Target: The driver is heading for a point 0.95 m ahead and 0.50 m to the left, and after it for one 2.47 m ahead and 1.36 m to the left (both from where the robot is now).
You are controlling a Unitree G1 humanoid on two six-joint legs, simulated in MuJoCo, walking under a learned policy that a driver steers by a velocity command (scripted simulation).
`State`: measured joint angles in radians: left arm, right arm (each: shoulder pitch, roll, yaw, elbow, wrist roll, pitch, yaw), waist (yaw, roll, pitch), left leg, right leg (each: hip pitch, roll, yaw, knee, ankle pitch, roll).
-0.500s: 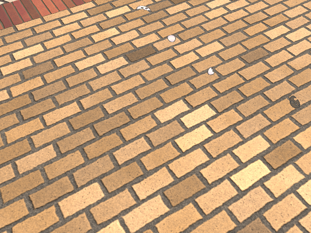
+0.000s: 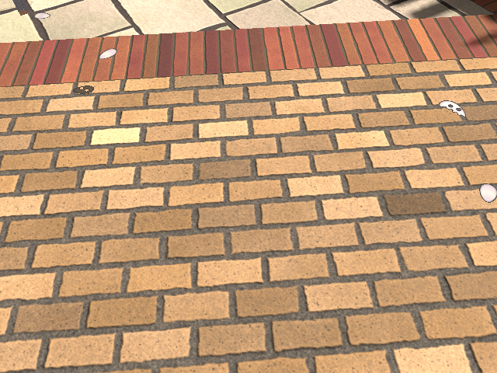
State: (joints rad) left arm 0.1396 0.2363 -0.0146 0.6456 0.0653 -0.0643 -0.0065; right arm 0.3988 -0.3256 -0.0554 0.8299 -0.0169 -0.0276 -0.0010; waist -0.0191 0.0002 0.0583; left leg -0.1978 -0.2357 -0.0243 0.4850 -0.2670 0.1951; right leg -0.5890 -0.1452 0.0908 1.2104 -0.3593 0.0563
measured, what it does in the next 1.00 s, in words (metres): walks ahead, turning left: right foot, then left foot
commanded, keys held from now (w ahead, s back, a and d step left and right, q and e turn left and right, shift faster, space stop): w+shift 0.40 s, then w+q+shift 0.60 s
